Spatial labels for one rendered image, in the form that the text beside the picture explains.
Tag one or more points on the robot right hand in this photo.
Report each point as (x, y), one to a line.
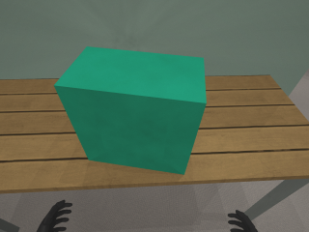
(245, 223)

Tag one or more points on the robot left hand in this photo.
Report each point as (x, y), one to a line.
(51, 219)

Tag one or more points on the table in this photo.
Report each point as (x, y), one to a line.
(250, 131)

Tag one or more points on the carton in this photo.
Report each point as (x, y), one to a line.
(135, 108)

